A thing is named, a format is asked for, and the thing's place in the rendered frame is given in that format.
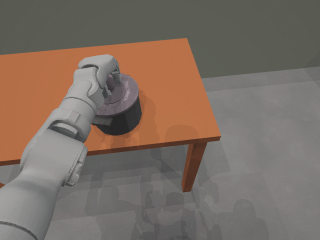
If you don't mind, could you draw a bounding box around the robot left hand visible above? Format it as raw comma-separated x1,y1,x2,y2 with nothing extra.
78,54,122,99

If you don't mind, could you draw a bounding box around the left robot forearm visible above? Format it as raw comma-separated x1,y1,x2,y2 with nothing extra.
20,62,107,172

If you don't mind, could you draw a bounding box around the lid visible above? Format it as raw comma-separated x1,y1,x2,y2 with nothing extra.
96,73,139,117

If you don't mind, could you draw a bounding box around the pot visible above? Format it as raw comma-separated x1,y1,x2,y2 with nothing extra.
91,75,142,136

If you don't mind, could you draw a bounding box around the robot left upper arm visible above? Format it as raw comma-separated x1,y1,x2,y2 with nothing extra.
0,128,88,240

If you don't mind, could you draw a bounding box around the knob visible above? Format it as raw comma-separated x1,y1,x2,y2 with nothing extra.
106,76,116,91

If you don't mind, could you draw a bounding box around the table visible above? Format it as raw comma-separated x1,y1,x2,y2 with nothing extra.
0,38,221,193

